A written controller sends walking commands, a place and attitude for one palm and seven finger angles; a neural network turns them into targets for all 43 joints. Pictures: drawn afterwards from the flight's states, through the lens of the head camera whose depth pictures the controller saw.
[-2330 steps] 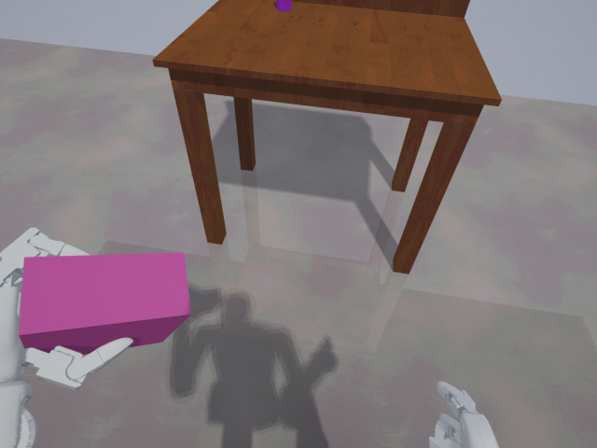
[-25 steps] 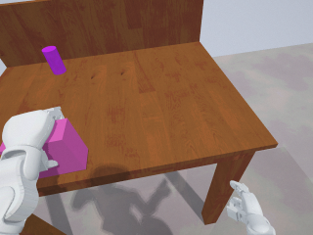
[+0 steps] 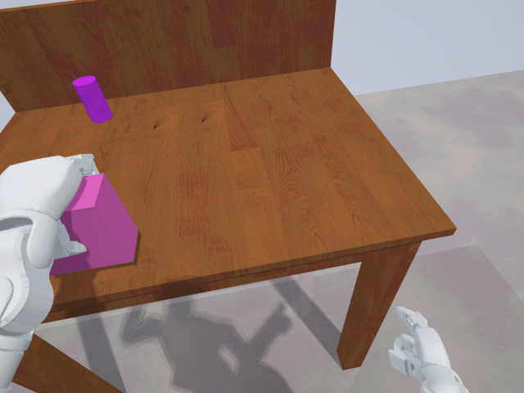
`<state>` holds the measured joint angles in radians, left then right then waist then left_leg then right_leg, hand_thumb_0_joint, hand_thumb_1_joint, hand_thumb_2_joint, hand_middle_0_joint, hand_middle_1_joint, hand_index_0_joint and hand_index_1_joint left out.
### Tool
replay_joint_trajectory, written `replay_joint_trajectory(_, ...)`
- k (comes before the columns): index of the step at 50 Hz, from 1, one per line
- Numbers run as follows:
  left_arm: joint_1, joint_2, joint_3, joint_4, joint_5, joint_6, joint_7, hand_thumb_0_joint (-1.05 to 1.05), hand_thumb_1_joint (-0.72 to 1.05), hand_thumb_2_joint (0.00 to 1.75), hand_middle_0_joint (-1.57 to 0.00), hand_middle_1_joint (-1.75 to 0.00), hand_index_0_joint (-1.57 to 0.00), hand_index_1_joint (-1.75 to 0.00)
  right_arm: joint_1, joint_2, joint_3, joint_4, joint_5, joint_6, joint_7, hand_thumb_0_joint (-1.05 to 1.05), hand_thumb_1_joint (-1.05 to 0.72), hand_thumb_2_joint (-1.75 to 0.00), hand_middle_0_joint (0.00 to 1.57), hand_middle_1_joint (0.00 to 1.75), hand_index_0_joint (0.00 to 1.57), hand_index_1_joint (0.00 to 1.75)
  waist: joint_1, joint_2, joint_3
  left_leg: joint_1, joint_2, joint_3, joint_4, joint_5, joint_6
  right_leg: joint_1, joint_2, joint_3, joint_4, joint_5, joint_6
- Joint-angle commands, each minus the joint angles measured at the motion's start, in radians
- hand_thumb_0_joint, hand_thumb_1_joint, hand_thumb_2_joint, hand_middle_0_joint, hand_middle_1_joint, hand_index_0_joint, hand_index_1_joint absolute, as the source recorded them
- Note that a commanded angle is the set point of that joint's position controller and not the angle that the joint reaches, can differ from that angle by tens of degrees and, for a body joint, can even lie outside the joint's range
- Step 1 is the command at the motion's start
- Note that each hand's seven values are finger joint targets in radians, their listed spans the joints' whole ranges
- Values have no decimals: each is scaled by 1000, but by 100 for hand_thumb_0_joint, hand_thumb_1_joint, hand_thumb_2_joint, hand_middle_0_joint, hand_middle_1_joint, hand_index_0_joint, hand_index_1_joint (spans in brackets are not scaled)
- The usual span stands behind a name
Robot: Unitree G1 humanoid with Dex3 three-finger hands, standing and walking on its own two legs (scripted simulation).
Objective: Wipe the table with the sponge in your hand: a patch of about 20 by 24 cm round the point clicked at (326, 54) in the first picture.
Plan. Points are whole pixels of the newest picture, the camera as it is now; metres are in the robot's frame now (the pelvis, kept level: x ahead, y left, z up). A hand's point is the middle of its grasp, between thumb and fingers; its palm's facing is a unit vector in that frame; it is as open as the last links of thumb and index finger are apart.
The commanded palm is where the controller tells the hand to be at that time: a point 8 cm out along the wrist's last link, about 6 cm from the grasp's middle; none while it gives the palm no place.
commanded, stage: lift the sponge slowly off the table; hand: left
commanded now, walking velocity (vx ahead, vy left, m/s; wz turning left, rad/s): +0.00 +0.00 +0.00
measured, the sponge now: (80, 236) +0.25 +0.33 +0.12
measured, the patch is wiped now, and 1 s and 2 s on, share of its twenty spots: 0.95 0.95 0.95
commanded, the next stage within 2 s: bring the sponge back beside the body in 0.80 s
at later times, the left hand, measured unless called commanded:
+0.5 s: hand (64, 183) +0.27 +0.32 +0.21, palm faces +0.13 +0.02 -0.99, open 10.4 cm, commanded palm +0.23 +0.32 +0.29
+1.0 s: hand (68, 175) +0.28 +0.31 +0.22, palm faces +0.13 +0.01 -0.99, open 10.4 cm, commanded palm +0.22 +0.32 +0.30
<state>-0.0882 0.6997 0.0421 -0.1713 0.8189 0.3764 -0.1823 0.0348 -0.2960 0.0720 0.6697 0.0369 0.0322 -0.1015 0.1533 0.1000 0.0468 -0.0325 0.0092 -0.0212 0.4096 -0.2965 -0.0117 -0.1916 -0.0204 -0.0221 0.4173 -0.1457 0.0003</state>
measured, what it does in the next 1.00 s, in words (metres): stands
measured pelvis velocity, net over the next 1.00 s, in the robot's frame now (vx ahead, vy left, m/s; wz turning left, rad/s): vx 0.01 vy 0.01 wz -0.01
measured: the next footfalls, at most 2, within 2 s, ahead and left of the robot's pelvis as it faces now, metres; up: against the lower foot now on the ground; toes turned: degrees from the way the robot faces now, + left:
none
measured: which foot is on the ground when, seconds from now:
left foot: down 0.00-1.00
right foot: down 0.00-1.00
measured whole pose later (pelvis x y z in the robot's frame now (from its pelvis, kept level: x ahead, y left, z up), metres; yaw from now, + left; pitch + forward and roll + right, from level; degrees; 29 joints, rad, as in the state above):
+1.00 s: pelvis +0.01 +0.01 +0.00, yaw +0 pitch -3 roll +0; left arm -0.16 0.76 0.07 -0.29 0.78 0.43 -0.30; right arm 0.03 -0.30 0.08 0.62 0.04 0.06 -0.08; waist 0.16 0.12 0.02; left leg -0.07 0.00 -0.01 0.43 -0.32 0.00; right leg -0.24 -0.03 -0.01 0.45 -0.17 0.01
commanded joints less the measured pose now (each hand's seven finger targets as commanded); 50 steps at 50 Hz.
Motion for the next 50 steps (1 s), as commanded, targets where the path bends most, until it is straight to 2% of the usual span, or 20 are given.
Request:
replay_joint_trajectory(1,-372,334,215,-187,59,-17,57,0,10,130,-120,-160,-120,-160,-213,-89,-30,-189,-10,-68,-12,0,-90,-90,20,30,20,30,7,-4,-274,-147,-54,12,-67,261,29,257,24,32,-13,56,-59)
replay_joint_trajectory(5,-375,313,207,-206,31,-6,56,0,10,130,-120,-160,-120,-160,-241,-88,-33,-195,1,-66,-3,0,-90,-90,20,30,20,30,3,39,-246,-151,-46,-1,-81,238,22,231,38,50,-27,47,-62)
replay_joint_trajectory(9,-404,297,163,-110,34,40,43,0,10,130,-120,-160,-120,-160,-222,-103,-34,-173,-2,-51,-2,0,-90,-90,20,30,20,30,-4,-29,-191,-184,-42,10,-93,203,24,202,29,28,-32,22,-53)
replay_joint_trajectory(11,-444,303,157,-118,52,60,32,0,10,130,-120,-160,-120,-160,-231,-96,-22,-192,-1,-58,2,0,-90,-90,20,30,20,30,8,-29,-242,-185,-47,14,-82,222,26,225,22,31,-14,23,-57)
replay_joint_trajectory(13,-428,314,161,-89,43,66,22,0,10,130,-120,-160,-120,-160,-225,-103,-30,-179,0,-44,2,0,-90,-90,20,30,20,30,1,-44,-223,-191,-42,11,-91,194,27,219,24,30,-23,15,-53)
replay_joint_trajectory(15,-455,348,189,-151,54,70,9,0,10,130,-120,-160,-120,-160,-256,-101,-26,-202,3,-49,3,0,-90,-90,20,30,20,30,8,-6,-274,-174,-46,3,-75,212,30,225,32,57,-13,33,-61)
replay_joint_trajectory(16,-471,328,159,-148,59,75,-3,0,10,130,-120,-160,-120,-160,-236,-94,-19,-206,1,-52,2,0,-90,-90,20,30,20,30,11,-22,-304,-174,-53,15,-69,244,32,248,19,27,7,52,-55)
replay_joint_trajectory(20,-488,357,188,-184,50,57,-20,0,10,130,-120,-160,-120,-160,-249,-97,-24,-210,6,-52,-2,0,-90,-90,20,30,20,30,1,8,-291,-158,-46,3,-69,223,33,222,34,50,-11,47,-58)
replay_joint_trajectory(24,-500,359,178,-124,42,52,-27,0,10,130,-120,-160,-120,-160,-218,-101,-26,-193,2,-42,-8,0,-90,-90,20,30,20,30,-2,-40,-236,-177,-47,11,-69,213,33,201,24,27,-15,36,-50)
replay_joint_trajectory(25,-531,373,189,-156,50,52,-26,0,10,130,-120,-160,-120,-160,-244,-99,-21,-206,8,-50,-5,0,-90,-90,20,30,20,30,-3,11,-252,-165,-44,3,-65,211,31,190,31,55,-23,24,-59)
replay_joint_trajectory(28,-534,369,175,-70,45,61,-29,0,10,130,-120,-160,-120,-160,-207,-104,-24,-180,3,-39,-8,0,-90,-90,20,30,20,30,-6,-32,-236,-181,-44,12,-68,228,28,204,22,29,-17,49,-53)
replay_joint_trajectory(30,-578,392,190,-113,50,65,-37,0,10,130,-120,-160,-120,-160,-242,-103,-21,-201,10,-45,-6,0,-90,-90,20,30,20,30,-3,18,-267,-166,-46,8,-58,228,29,197,27,60,-20,45,-60)
replay_joint_trajectory(31,-591,390,181,-88,59,70,-43,0,10,130,-120,-160,-120,-160,-211,-99,-16,-203,3,-49,-7,0,-90,-90,20,30,20,30,7,-19,-310,-173,-53,15,-50,264,30,239,12,34,8,74,-57)
replay_joint_trajectory(35,-545,427,225,-153,42,62,-65,0,10,130,-120,-160,-120,-160,-238,-106,-24,-217,9,-41,-1,0,-90,-90,20,30,20,30,8,20,-331,-152,-50,4,-44,276,31,236,27,62,8,104,-58)
replay_joint_trajectory(37,-499,370,185,-124,30,67,-80,0,10,130,-120,-160,-120,-160,-205,-97,-23,-205,4,-37,1,0,-90,-90,20,30,20,30,3,6,-309,-161,-47,14,-45,308,30,246,18,27,22,139,-54)
replay_joint_trajectory(42,-442,329,168,-173,17,68,-98,0,10,130,-120,-160,-120,-160,-203,-94,-20,-217,8,-36,6,0,-90,-90,20,30,20,30,-3,-32,-277,-157,-42,14,-43,319,34,219,22,14,20,152,-46)
replay_joint_trajectory(45,-420,401,246,-264,22,57,-80,0,10,130,-120,-160,-120,-160,-240,-101,-24,-239,8,-42,9,0,-90,-90,20,30,20,30,21,-18,-314,-144,-41,-2,-32,345,32,225,32,50,26,173,-57)
replay_joint_trajectory(46,-424,385,237,-268,32,60,-76,0,10,130,-120,-160,-120,-160,-198,-88,-15,-245,0,-42,10,0,-90,-90,20,30,20,30,28,-46,-352,-149,-50,12,-26,393,31,266,15,20,52,206,-54)
replay_joint_trajectory(49,-347,388,270,-325,0,52,-49,0,10,130,-120,-160,-120,-160,-211,-89,-29,-237,-1,-28,16,0,-90,-90,20,30,20,30,32,-28,-313,-147,-46,13,-30,387,25,254,24,28,42,212,-52)
replay_joint_trajectory(50,-360,385,267,-354,2,60,-42,0,10,130,-120,-160,-120,-160,-253,-87,-22,-248,7,-38,19,0,-90,-90,20,30,20,30,31,19,-313,-136,-42,-1,-28,386,23,234,35,61,30,200,-60)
